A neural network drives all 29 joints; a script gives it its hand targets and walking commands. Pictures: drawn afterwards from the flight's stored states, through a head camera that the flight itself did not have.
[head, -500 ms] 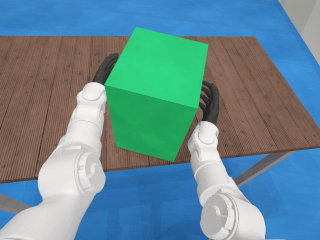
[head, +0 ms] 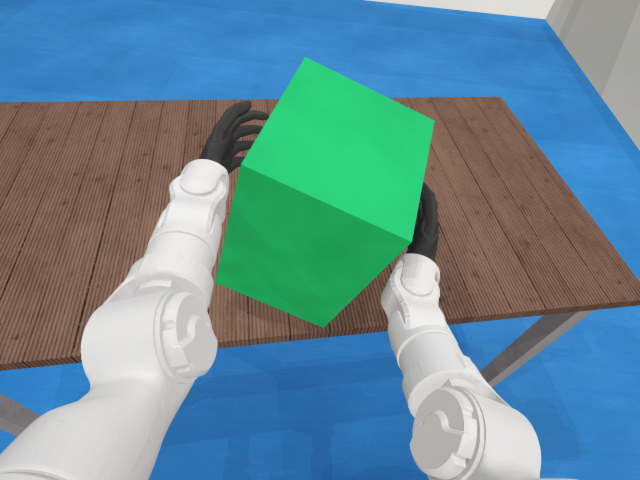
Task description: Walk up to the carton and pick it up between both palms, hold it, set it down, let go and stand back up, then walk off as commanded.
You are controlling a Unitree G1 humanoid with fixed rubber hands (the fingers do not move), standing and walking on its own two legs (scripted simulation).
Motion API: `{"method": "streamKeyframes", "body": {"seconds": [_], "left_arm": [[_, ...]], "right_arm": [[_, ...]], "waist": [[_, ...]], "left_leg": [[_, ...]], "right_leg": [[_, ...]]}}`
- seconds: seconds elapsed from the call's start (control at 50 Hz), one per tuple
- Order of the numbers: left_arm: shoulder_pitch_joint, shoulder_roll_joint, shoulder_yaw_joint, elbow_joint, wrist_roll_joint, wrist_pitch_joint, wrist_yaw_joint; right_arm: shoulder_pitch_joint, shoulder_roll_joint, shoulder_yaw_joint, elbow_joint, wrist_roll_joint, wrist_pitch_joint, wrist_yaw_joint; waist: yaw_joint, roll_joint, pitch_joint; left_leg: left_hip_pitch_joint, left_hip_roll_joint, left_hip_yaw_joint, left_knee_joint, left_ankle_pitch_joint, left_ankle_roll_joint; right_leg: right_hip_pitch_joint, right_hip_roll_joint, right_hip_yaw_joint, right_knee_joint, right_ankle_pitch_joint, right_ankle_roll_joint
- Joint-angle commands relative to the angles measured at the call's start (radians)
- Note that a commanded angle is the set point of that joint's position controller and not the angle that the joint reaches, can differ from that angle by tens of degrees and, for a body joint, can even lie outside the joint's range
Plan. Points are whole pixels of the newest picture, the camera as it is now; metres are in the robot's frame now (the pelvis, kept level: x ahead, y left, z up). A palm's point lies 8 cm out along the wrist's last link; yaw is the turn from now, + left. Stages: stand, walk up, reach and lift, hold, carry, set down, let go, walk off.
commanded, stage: reach and lift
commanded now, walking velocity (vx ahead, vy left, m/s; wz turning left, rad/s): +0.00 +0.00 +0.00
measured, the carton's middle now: (315, 208) +0.46 +0.01 +0.07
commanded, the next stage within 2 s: none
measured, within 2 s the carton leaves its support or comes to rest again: neither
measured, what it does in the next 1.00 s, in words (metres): stands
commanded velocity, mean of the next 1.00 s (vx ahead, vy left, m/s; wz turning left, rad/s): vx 0.00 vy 0.00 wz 0.00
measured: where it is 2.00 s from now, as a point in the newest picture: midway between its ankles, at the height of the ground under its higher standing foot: outside the picture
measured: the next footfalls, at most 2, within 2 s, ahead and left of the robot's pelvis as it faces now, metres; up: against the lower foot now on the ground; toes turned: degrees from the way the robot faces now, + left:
none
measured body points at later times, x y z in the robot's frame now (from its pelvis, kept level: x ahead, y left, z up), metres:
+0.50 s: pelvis -0.02 +0.00 +0.00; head -0.02 +0.04 +0.45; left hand +0.43 +0.15 +0.19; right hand +0.39 -0.12 +0.14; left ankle +0.01 +0.10 -0.75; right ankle +0.01 -0.13 -0.75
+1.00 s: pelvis +0.01 -0.02 +0.00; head +0.00 +0.03 +0.45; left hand +0.42 +0.16 +0.18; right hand +0.41 -0.11 +0.18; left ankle +0.02 +0.10 -0.75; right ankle +0.01 -0.13 -0.75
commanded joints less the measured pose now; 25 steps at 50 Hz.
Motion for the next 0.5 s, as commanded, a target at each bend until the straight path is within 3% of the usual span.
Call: {"method": "streamKeyframes", "body": {"seconds": [0.0, 0.02, 0.04, 0.06, 0.08, 0.1, 0.16, 0.18, 0.2, 0.22, 0.24, 0.26, 0.28, 0.3, 0.34, 0.36, 0.38, 0.4, 0.44, 0.46, 0.48], "left_arm": [[-0.313, -0.475, -0.165, 0.018, -0.039, 0.06, -0.087], [-0.256, -0.485, -0.163, -0.006, -0.031, 0.095, -0.088], [-0.323, -0.497, -0.196, -0.083, -0.053, 0.087, -0.095], [-0.298, -0.502, -0.182, -0.095, -0.053, 0.102, -0.093], [-0.303, -0.536, -0.234, -0.155, -0.078, 0.11, -0.091], [-0.376, -0.555, -0.26, -0.156, -0.113, 0.105, -0.097], [-0.302, -0.598, -0.317, -0.288, -0.11, 0.144, -0.089], [-0.316, -0.579, -0.311, -0.291, -0.108, 0.157, -0.086], [-0.333, -0.611, -0.347, -0.376, -0.131, 0.167, -0.077], [-0.32, -0.63, -0.375, -0.38, -0.127, 0.191, -0.079], [-0.317, -0.637, -0.377, -0.384, -0.13, 0.224, -0.077], [-0.307, -0.618, -0.365, -0.371, -0.13, 0.237, -0.076], [-0.286, -0.648, -0.412, -0.424, -0.152, 0.252, -0.078], [-0.315, -0.611, -0.394, -0.431, -0.147, 0.268, -0.085], [-0.424, -0.583, -0.36, -0.467, -0.133, 0.268, -0.096], [-0.328, -0.611, -0.382, -0.458, -0.136, 0.285, -0.093], [-0.375, -0.592, -0.366, -0.453, -0.124, 0.279, -0.104], [-0.31, -0.564, -0.313, -0.364, -0.1, 0.313, -0.113], [-0.319, -0.565, -0.282, -0.428, -0.079, 0.341, -0.112], [-0.32, -0.541, -0.233, -0.355, -0.056, 0.353, -0.124], [-0.366, -0.523, -0.251, -0.413, -0.074, 0.349, -0.117]], "right_arm": [[-0.64, 0.341, 0.356, -0.097, -0.004, 0.003, 0.15], [-0.607, 0.332, 0.379, -0.09, 0.026, 0.029, 0.16], [-0.617, 0.333, 0.396, -0.102, 0.03, 0.022, 0.161], [-0.654, 0.331, 0.422, -0.175, 0.043, 0.013, 0.159], [-0.653, 0.339, 0.46, -0.201, 0.088, 0.017, 0.161], [-0.686, 0.337, 0.44, -0.211, 0.086, 0.015, 0.153], [-0.558, 0.345, 0.497, -0.177, 0.141, 0.048, 0.166], [-0.541, 0.317, 0.47, -0.147, 0.126, 0.064, 0.164], [-0.567, 0.302, 0.483, -0.201, 0.154, 0.07, 0.167], [-0.576, 0.294, 0.481, -0.216, 0.162, 0.076, 0.165], [-0.58, 0.274, 0.501, -0.254, 0.168, 0.089, 0.164], [-0.622, 0.272, 0.504, -0.267, 0.177, 0.099, 0.164], [-0.616, 0.281, 0.526, -0.326, 0.194, 0.094, 0.165], [-0.624, 0.239, 0.496, -0.298, 0.176, 0.118, 0.162], [-0.677, 0.273, 0.476, -0.296, 0.164, 0.111, 0.17], [-0.719, 0.265, 0.526, -0.395, 0.187, 0.117, 0.173], [-0.701, 0.28, 0.514, -0.36, 0.173, 0.126, 0.18], [-0.661, 0.245, 0.494, -0.339, 0.153, 0.155, 0.178], [-0.635, 0.244, 0.52, -0.313, 0.186, 0.196, 0.196], [-0.606, 0.227, 0.467, -0.301, 0.145, 0.211, 0.199], [-0.662, 0.229, 0.478, -0.33, 0.161, 0.204, 0.209]], "waist": [[0.017, 0.083, -0.496], [0.013, 0.091, -0.429], [-0.009, 0.085, -0.474], [0.012, 0.088, -0.535], [0.0, 0.11, -0.573], [-0.033, 0.106, -0.524], [-0.015, 0.186, -0.54], [-0.031, 0.203, -0.502], [-0.044, 0.235, -0.536], [-0.064, 0.257, -0.548], [-0.071, 0.243, -0.512], [-0.062, 0.213, -0.494], [-0.081, 0.227, -0.488], [-0.103, 0.204, -0.474], [-0.068, 0.198, -0.426], [-0.058, 0.17, -0.461], [-0.049, 0.174, -0.482], [-0.07, 0.132, -0.358], [-0.03, 0.126, -0.334], [-0.049, 0.095, -0.253], [-0.031, 0.114, -0.327]], "left_leg": [[0.128, -0.008, -0.003, -0.026, 0.227, -0.006], [0.193, -0.016, 0.004, -0.021, 0.248, -0.011], [0.205, -0.013, -0.004, -0.014, 0.276, -0.02], [0.222, -0.018, -0.001, -0.008, 0.312, -0.024], [0.289, -0.013, -0.016, 0.015, 0.41, -0.042], [0.283, -0.012, -0.031, 0.03, 0.417, -0.057], [0.451, -0.007, -0.026, 0.08, 0.619, -0.09], [0.463, -0.001, -0.032, 0.072, 0.587, -0.094], [0.471, -0.003, -0.044, 0.08, 0.619, -0.115], [0.508, 0.0, -0.053, 0.087, 0.645, -0.123], [0.497, 0.009, -0.057, 0.087, 0.655, -0.126], [0.481, -0.006, -0.052, 0.061, 0.548, -0.107], [0.484, -0.003, -0.062, 0.074, 0.602, -0.12], [0.485, -0.005, -0.062, 0.056, 0.521, -0.108], [0.383, -0.015, -0.049, 0.019, 0.379, -0.088], [0.401, -0.019, -0.049, 0.023, 0.404, -0.082], [0.372, -0.028, -0.03, -0.001, 0.323, -0.076], [0.316, -0.037, -0.013, -0.031, 0.19, -0.048], [0.316, -0.03, -0.006, -0.075, 0.109, -0.031], [0.225, -0.051, 0.014, -0.115, -0.042, -0.009], [0.201, -0.039, 0.007, -0.114, -0.063, -0.01]], "right_leg": [[0.356, 0.015, -0.006, 0.066, 0.404, -0.007], [0.368, 0.024, -0.025, 0.054, 0.398, 0.002], [0.361, 0.025, -0.024, 0.064, 0.423, 0.005], [0.36, 0.022, -0.026, 0.061, 0.441, 0.003], [0.33, 0.041, -0.039, 0.068, 0.451, 0.0], [0.293, 0.046, -0.037, 0.061, 0.416, -0.001], [0.196, 0.069, -0.056, 0.044, 0.334, -0.009], [0.152, 0.066, -0.062, 0.029, 0.268, -0.013], [0.157, 0.078, -0.076, 0.036, 0.257, -0.026], [0.139, 0.07, -0.072, 0.026, 0.236, -0.02], [0.142, 0.077, -0.073, 0.015, 0.23, -0.029], [0.164, 0.074, -0.067, -0.007, 0.175, -0.026], [0.178, 0.073, -0.072, 0.002, 0.241, -0.027], [0.158, 0.062, -0.069, -0.018, 0.176, -0.021], [0.183, 0.051, -0.057, -0.015, 0.093, -0.014], [0.2, 0.06, -0.052, -0.008, 0.132, -0.007], [0.206, 0.05, -0.049, -0.01, 0.122, -0.009], [0.236, 0.032, -0.043, -0.03, 0.077, -0.005], [0.269, 0.033, -0.044, -0.018, 0.015, 0.004], [0.274, 0.013, -0.035, -0.029, -0.05, 0.011], [0.263, 0.027, -0.041, -0.012, -0.098, 0.01]]}}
